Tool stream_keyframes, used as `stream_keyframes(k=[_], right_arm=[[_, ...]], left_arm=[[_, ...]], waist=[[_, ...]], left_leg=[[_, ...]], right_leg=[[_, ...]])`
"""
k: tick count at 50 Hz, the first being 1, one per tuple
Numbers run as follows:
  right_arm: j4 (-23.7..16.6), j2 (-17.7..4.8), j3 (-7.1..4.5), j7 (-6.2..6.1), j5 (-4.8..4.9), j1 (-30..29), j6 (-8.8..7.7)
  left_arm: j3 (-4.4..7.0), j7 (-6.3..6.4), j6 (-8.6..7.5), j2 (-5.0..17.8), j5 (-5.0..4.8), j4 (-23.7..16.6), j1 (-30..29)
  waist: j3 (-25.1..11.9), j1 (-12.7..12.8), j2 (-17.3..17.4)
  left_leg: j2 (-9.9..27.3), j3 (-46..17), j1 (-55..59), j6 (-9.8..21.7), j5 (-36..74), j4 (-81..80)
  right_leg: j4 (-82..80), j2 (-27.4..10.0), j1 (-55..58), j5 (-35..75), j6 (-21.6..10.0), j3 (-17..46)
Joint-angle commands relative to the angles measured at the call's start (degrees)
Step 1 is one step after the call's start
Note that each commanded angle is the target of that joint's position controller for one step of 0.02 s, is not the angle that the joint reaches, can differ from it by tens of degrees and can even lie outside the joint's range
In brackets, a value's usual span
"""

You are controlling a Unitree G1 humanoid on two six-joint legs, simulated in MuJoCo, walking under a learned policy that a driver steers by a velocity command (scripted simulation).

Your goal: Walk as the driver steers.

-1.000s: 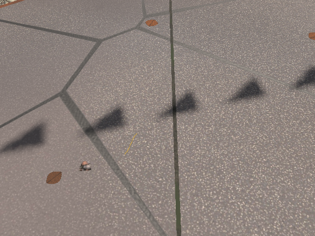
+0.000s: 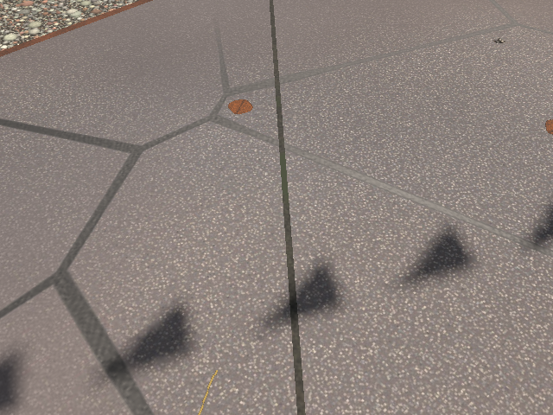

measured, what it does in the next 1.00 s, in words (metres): walks ahead: right foot, then left foot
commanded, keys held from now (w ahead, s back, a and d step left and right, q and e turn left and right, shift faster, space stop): w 1.00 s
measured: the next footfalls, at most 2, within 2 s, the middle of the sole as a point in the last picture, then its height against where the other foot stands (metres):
right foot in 0.30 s outside the picture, level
left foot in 0.86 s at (249, 363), level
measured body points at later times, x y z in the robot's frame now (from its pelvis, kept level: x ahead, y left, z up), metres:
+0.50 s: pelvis +0.27 -0.08 +0.00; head +0.29 -0.10 +0.45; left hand +0.33 +0.18 -0.12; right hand +0.36 -0.35 -0.14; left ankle +0.27 +0.08 -0.66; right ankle +0.30 -0.16 -0.74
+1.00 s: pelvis +0.55 -0.01 -0.01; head +0.58 +0.00 +0.44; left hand +0.57 +0.25 -0.16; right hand +0.67 -0.27 -0.13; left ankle +0.61 +0.07 -0.74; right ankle +0.44 -0.16 -0.65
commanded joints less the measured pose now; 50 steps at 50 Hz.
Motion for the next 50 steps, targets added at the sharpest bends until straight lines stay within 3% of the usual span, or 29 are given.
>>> stream_keyframes(k=[1,6,9,11,13,14,15,16,17,18,19,20,21,22,24,26,32,38,41,42,43,44,45,46,47,48,49,50], right_arm=[[-3.1,-7.5,-1.18,-1.16,0.07,-2.2,-0.96],[-1.8,-9.4,-1.53,-2.06,1.13,3.5,-0.08],[-0.5,-9.6,-1.68,-2.11,1.47,6.2,0.64],[-0.1,-9.9,-1.94,-2.25,1.49,6.6,1.21],[-0.3,-10.8,-2.28,-2.36,1.53,5.3,1.82],[-0.7,-10.6,-2.13,-2.36,1.36,3.9,2.12],[-1.4,-8.7,-1.40,-2.32,0.70,3.4,2.24],[-3.0,-3.6,0.32,-2.01,0.05,7.6,1.43],[-2.3,-1.3,1.15,-1.65,0.99,9.9,-0.11],[-3.0,-8.1,-0.49,-1.42,2.35,5.5,-1.20],[-4.6,-9.5,-0.87,-1.43,2.91,0.7,-1.60],[-4.9,-8.8,-1.00,-1.76,2.27,-1.5,-1.38],[-4.9,-8.2,-1.45,-2.07,1.49,-1.8,-0.66],[-4.7,-6.9,-1.43,-2.10,1.33,-0.7,0.21],[-4.4,-5.0,-1.37,-2.24,1.21,0.4,1.38],[-5.7,-5.3,-1.64,-2.42,0.85,-3.1,1.77],[-9.5,-3.8,-1.37,-1.76,0.83,-15.8,1.27],[-12.8,-4.2,-0.99,-0.05,1.52,-24.1,0.47],[-12.6,-6.1,-1.73,0.59,1.55,-20.8,-0.11],[-11.2,-7.6,-2.62,0.44,1.44,-15.6,-0.18],[-7.9,-10.3,-4.12,0.06,1.39,-5.7,-0.13],[-5.8,-14.9,-5.38,-0.57,0.68,5.2,0.04],[-4.6,-17.4,-5.69,-0.17,0.47,7.8,0.28],[-5.1,-12.0,-4.20,-0.12,0.92,6.4,0.13],[-6.0,-9.9,-3.54,-0.30,1.09,1.2,-0.04],[-7.2,-8.7,-3.00,-0.25,0.86,-4.0,-0.11],[-7.5,-7.2,-2.62,-0.04,0.31,-6.7,-0.24],[-7.2,-5.7,-2.16,0.11,-0.26,-7.6,-0.42]], left_arm=[[0.74,0.39,0.26,2.5,0.69,-2.5,1.9],[0.28,-0.58,-0.43,1.6,0.01,-5.3,-9.0],[0.08,-1.65,-0.71,1.9,-0.49,-7.1,-13.6],[0.20,-2.42,-1.16,2.7,-0.58,-8.1,-14.6],[0.86,-2.81,-1.66,4.3,-0.54,-7.7,-11.0],[1.88,-2.71,-1.81,6.0,-0.42,-6.0,-5.1],[3.50,-2.32,-1.94,9.4,-0.31,-2.9,5.8],[5.07,-2.00,-1.76,16.0,0.89,-1.2,15.4],[4.62,-2.33,-1.42,14.4,0.65,-0.4,17.6],[3.18,-2.41,-1.58,9.9,0.35,-1.0,13.7],[2.38,-2.32,-1.48,7.5,0.32,-2.4,8.3],[1.77,-2.58,-1.42,5.9,0.53,-3.1,3.8],[1.30,-2.80,-1.55,4.4,0.79,-3.4,1.6],[1.09,-3.04,-1.58,3.6,1.05,-2.9,1.2],[1.36,-3.00,-1.86,4.5,0.99,-1.4,3.1],[1.82,-2.42,-1.87,6.1,1.05,-0.3,5.1],[1.85,-0.92,-0.91,7.1,0.45,1.9,10.0],[2.35,-0.38,0.32,7.8,-0.16,4.9,14.5],[2.90,-0.09,1.04,9.0,-0.26,4.9,12.6],[2.94,-0.08,1.33,9.2,-0.19,4.6,11.3],[2.45,-0.11,1.59,8.0,0.13,4.2,10.5],[1.51,-0.12,1.50,6.2,1.15,2.7,11.2],[-0.71,-0.96,0.12,-2.1,0.72,3.1,18.8],[0.62,-1.16,-1.28,4.1,-0.68,3.6,14.8],[1.50,-1.26,-2.06,7.2,-1.90,1.5,9.2],[1.58,-0.78,-2.16,7.3,-1.67,0.7,6.1],[2.02,-0.37,-1.81,6.8,-0.70,0.5,4.8],[2.20,-0.27,-1.00,5.7,-0.41,0.7,6.1]], waist=[[3.1,2.6,4.6],[3.3,-1.3,4.7],[4.6,-2.8,5.2],[4.7,-2.4,5.5],[2.9,0.2,6.6],[-0.4,3.6,6.6],[-7.5,8.0,4.9],[-17.4,8.6,-6.3],[-22.5,7.9,-15.1],[-15.7,7.8,-9.5],[-9.8,6.4,-5.9],[-5.8,4.5,-1.4],[-3.7,2.7,-1.3],[-2.8,1.4,-2.1],[-1.6,0.4,-1.8],[0.0,0.7,-0.7],[2.7,4.0,-1.0],[5.6,5.9,-1.2],[3.0,2.9,-2.6],[-0.3,-0.1,-3.2],[-6.1,-4.5,-2.3],[-14.8,-7.4,5.0],[-21.9,-3.0,20.2],[-19.5,-4.9,13.8],[-11.5,-3.8,11.2],[-7.1,-1.7,5.8],[-4.1,-0.1,4.5],[-3.6,1.9,5.8]], left_leg=[[16.1,-12.2,-5.5,9.7,3.9,-11.7],[15.5,-9.2,0.9,7.1,4.3,-10.5],[17.6,-9.7,6.4,6.8,3.4,-8.1],[19.4,-10.6,9.9,6.1,4.1,-5.6],[20.0,-10.6,11.2,5.0,11.2,-1.2],[18.0,-8.8,10.5,3.8,20.9,5.8],[14.4,-5.8,5.1,2.1,23.9,19.1],[7.2,-1.2,-15.2,-1.8,6.7,42.4],[1.4,-6.5,-29.3,-2.9,-23.8,55.4],[5.3,-10.9,-34.8,-1.6,-22.1,60.9],[8.5,-9.3,-35.3,-0.8,-16.7,60.1],[10.9,-8.0,-32.8,-1.1,-12.0,56.5],[12.7,-8.1,-29.7,-1.3,-9.0,52.7],[13.4,-7.9,-26.7,-1.6,-7.2,50.8],[13.5,-7.1,-25.8,-2.4,-5.2,48.4],[13.8,-6.9,-29.5,-3.3,-1.0,43.8],[12.0,-4.9,-30.5,-4.1,13.1,24.1],[10.4,-4.4,-31.9,-2.4,9.4,15.2],[8.0,-2.5,-23.7,-0.2,3.5,13.0],[5.9,-0.6,-15.6,0.8,2.9,12.3],[5.0,-0.2,-2.0,2.5,4.1,12.4],[16.3,-13.5,16.6,6.4,4.8,13.3],[28.1,-41.2,34.1,15.2,-6.9,5.5],[26.6,-43.9,31.7,12.7,-12.0,1.4],[25.1,-35.2,23.9,10.1,-9.2,0.4],[23.2,-28.4,14.7,8.8,-2.9,-1.1],[21.3,-23.7,7.5,8.3,1.7,-2.9],[19.5,-20.3,3.4,7.6,3.6,-4.6]], right_leg=[[-8.0,-2.4,-1.8,8.8,1.6,0.1],[-26.6,0.7,0.2,17.5,2.2,-2.5],[-31.6,1.6,-0.3,14.8,1.7,-2.7],[-34.2,2.2,0.3,10.6,0.3,-2.6],[-36.4,3.8,6.6,6.5,-1.4,-3.9],[-37.7,5.8,14.9,5.8,-2.7,-5.5],[-36.9,4.5,29.8,7.0,-5.0,-3.7],[-37.5,-10.3,53.2,4.8,-12.4,17.2],[-46.9,-16.7,61.5,-2.3,-17.5,38.5],[-48.0,-14.8,56.0,-4.4,-14.6,33.9],[-48.6,-12.8,47.9,-0.5,-12.3,24.8],[-50.7,-10.2,39.6,4.6,-11.3,18.4],[-52.7,-7.8,34.4,7.3,-10.2,13.9],[-54.5,-6.4,31.0,8.5,-9.8,11.2],[-56.4,-5.3,28.5,13.6,-10.6,7.6],[-57.4,-5.3,29.1,17.4,-11.1,5.5],[-59.1,-3.5,31.7,15.3,-9.0,0.6],[-55.8,-7.2,41.4,15.3,-8.4,0.8],[-50.2,-8.0,43.5,27.1,-7.0,0.3],[-44.3,-6.6,42.6,36.7,-6.1,-1.0],[-32.9,-3.4,38.3,40.1,-4.5,-3.2],[-13.8,0.6,25.0,22.7,-2.4,-5.9],[5.0,11.4,2.6,-18.5,0.8,-2.9],[11.6,8.7,-3.4,-21.2,-0.5,4.8],[12.0,5.8,-6.7,-16.1,-1.5,3.3],[9.3,2.5,-4.1,-10.2,-1.4,1.5],[6.2,0.7,-1.5,-6.9,-1.2,1.1],[4.0,-0.8,2.3,-4.8,-1.2,1.5]])
Over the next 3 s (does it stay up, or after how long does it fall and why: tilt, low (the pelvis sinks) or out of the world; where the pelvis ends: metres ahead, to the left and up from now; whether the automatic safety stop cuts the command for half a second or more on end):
stays up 1.14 -0.06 -0.01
